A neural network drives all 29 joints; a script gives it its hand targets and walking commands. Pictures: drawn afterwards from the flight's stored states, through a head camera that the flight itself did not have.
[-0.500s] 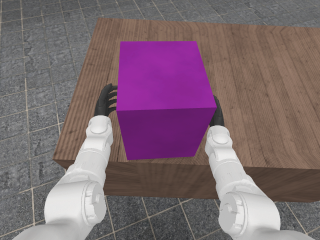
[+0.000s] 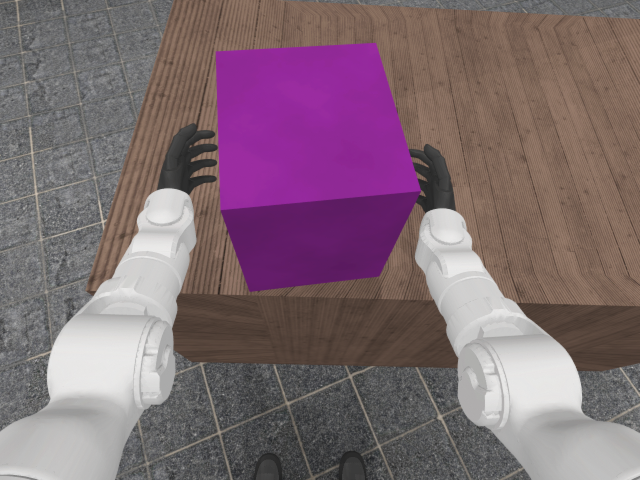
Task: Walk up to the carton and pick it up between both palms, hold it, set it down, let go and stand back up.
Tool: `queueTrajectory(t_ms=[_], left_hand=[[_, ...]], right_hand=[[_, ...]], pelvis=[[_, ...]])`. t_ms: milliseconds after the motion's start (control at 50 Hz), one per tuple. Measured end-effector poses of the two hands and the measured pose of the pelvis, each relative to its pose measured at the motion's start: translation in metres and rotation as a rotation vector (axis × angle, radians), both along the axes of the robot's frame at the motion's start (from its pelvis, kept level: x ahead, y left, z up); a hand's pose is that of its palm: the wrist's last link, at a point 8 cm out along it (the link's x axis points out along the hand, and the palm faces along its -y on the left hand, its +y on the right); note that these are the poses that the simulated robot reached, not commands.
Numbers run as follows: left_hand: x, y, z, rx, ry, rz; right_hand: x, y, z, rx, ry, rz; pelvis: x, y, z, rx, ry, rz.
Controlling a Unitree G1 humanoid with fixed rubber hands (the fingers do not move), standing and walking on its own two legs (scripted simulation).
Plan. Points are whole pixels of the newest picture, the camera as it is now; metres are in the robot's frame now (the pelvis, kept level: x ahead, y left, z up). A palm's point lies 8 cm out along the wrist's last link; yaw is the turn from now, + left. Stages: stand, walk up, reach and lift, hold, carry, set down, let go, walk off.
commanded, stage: set down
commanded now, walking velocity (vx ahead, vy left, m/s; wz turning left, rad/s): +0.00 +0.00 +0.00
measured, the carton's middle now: (307, 177) +0.50 +0.03 -0.01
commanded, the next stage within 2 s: none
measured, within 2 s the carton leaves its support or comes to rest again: neither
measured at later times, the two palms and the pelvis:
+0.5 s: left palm (165, 144) +0.49 +0.20 +0.07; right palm (448, 175) +0.47 -0.15 +0.05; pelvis -0.01 +0.00 +0.00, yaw -1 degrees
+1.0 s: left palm (138, 152) +0.46 +0.22 +0.09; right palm (450, 171) +0.45 -0.14 +0.07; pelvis -0.02 +0.00 +0.00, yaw +0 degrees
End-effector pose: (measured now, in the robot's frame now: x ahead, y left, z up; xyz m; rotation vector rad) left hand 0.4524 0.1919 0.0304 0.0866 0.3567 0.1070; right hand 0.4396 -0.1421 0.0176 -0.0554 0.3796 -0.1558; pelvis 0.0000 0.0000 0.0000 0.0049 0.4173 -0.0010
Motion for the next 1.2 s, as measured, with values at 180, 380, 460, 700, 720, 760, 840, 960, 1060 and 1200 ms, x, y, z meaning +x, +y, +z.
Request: queueTrajectory(t_ms=[180, 380, 460, 700, 720, 760, 840, 960, 1060, 1200], left_hand=[[0.004, 0.011, 0.007, 0.000, 0.003, -0.003], [0.025, 0.012, 0.026, -0.007, -0.027, -0.026], [0.032, 0.009, 0.035, -0.008, -0.036, -0.034], [0.036, 0.010, 0.053, -0.005, -0.028, -0.023], [0.035, 0.011, 0.054, -0.005, -0.030, -0.019], [0.032, 0.013, 0.057, -0.005, -0.037, -0.013], [0.024, 0.017, 0.062, -0.005, -0.050, -0.002], [0.009, 0.024, 0.065, -0.003, -0.043, 0.006], [-0.006, 0.027, 0.059, -0.001, -0.015, 0.006], [-0.019, 0.029, 0.053, -0.011, -0.007, 0.005]], right_hand=[[0.004, -0.007, 0.005, -0.007, 0.014, 0.001], [0.018, -0.009, 0.017, -0.011, 0.000, 0.006], [0.025, -0.009, 0.026, -0.011, -0.009, 0.007], [0.035, -0.011, 0.045, 0.004, -0.004, 0.003], [0.035, -0.011, 0.046, 0.007, -0.004, 0.002], [0.034, -0.011, 0.049, 0.013, -0.007, 0.003], [0.029, -0.009, 0.053, 0.022, -0.015, 0.009], [0.019, -0.003, 0.058, 0.030, -0.013, 0.028], [0.008, 0.004, 0.054, 0.031, 0.014, 0.042], [-0.006, 0.012, 0.047, 0.033, 0.028, 0.039]], pelvis=[[-0.012, 0.000, -0.002, 0.000, 0.008, -0.001], [-0.017, 0.002, -0.003, -0.001, 0.024, -0.006], [-0.015, 0.004, -0.003, -0.001, 0.024, -0.009], [-0.007, 0.006, 0.000, -0.003, -0.016, -0.013], [-0.006, 0.006, 0.000, -0.003, -0.021, -0.013], [-0.006, 0.006, 0.001, -0.003, -0.031, -0.012], [-0.007, 0.005, 0.002, -0.002, -0.051, -0.011], [-0.015, 0.004, 0.002, -0.004, -0.078, -0.007], [-0.025, 0.004, 0.001, -0.003, -0.100, -0.001], [-0.039, 0.005, -0.001, -0.003, -0.119, 0.005]])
